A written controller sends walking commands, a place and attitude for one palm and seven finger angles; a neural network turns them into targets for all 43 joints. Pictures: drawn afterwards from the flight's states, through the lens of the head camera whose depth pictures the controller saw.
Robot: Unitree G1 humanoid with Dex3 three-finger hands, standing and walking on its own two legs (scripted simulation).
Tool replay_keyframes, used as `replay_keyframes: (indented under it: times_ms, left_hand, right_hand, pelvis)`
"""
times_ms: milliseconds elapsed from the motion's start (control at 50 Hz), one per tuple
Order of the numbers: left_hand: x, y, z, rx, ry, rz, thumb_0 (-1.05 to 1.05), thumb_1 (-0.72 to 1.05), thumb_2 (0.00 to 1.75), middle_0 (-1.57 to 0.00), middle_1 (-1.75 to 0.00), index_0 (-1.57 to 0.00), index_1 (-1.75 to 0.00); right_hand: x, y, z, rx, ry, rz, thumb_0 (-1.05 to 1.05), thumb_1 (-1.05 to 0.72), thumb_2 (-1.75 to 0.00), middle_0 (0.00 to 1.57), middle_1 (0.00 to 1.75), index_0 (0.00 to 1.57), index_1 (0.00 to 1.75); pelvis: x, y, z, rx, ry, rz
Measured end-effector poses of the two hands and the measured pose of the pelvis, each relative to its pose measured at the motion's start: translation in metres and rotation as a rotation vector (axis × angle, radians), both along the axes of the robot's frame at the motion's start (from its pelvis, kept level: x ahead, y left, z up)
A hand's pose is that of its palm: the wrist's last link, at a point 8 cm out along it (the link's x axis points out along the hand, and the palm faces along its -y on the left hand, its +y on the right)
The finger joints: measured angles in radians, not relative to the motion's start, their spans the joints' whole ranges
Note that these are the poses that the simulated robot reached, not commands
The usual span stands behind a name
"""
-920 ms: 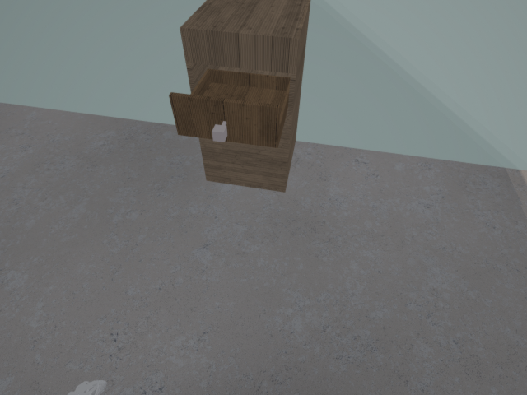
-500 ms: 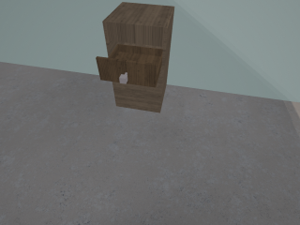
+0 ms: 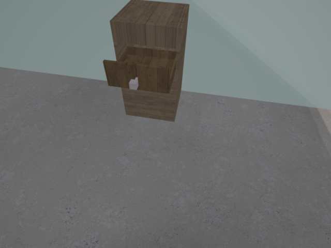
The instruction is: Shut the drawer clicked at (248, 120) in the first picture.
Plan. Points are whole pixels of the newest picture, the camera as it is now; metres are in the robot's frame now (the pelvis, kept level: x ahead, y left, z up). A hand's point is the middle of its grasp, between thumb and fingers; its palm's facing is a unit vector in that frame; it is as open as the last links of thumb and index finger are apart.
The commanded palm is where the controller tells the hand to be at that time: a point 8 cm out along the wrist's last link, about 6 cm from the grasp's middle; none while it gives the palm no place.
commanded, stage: look at it before walking up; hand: left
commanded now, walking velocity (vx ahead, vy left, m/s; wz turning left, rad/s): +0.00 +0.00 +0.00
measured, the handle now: (134, 82) +0.99 +0.23 -0.20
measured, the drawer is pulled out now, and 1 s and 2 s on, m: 0.24 0.24 0.24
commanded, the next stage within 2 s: walk to a spot facing it in 0.62 s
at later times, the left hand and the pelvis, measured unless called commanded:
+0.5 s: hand out of the picture +0.07 +0.24 -0.16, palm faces -0.04 -0.95 -0.31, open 7.4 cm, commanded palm none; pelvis +0.01 +0.00 +0.00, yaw +0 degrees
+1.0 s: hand out of the picture +0.04 +0.23 -0.18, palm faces +0.11 -0.97 -0.21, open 7.4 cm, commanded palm none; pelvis +0.04 +0.03 +0.00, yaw +6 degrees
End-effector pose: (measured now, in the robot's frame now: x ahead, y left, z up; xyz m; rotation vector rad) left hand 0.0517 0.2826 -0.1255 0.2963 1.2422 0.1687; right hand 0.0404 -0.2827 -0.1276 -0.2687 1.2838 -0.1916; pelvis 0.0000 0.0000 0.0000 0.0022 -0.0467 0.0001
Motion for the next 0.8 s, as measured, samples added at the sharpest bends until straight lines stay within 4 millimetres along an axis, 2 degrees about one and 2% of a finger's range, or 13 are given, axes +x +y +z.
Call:
replay_keyframes:
  times_ms: [260,600,800]
  left_hand:
    - [0.005,0.0,-0.001,-0.005,0.003,-0.002,0.0,0.9,0.9,-0.2,-0.3,-0.2,-0.3]
    - [0.017,0.003,0.003,0.006,-0.008,-0.003,0.0,0.9,0.9,-0.2,-0.3,-0.2,-0.3]
    - [0.021,0.0,0.002,0.005,-0.019,0.002,0.0,0.9,0.9,-0.2,-0.3,-0.2,-0.3]
  right_hand:
    - [0.015,0.005,0.001,0.004,-0.025,0.007,0.01,-0.91,-0.89,0.2,0.3,0.2,0.3]
    - [0.036,0.001,0.006,-0.007,-0.06,0.013,0.01,-0.91,-0.89,0.2,0.3,0.2,0.3]
    - [0.036,0.0,0.005,-0.007,-0.055,0.016,0.01,-0.91,-0.89,0.2,0.3,0.2,0.3]
  pelvis:
    - [0.004,0.003,0.001,0.001,0.008,-0.004]
    - [0.014,0.002,0.002,0.001,0.005,-0.008]
    - [0.015,0.0,0.001,-0.001,0.008,-0.001]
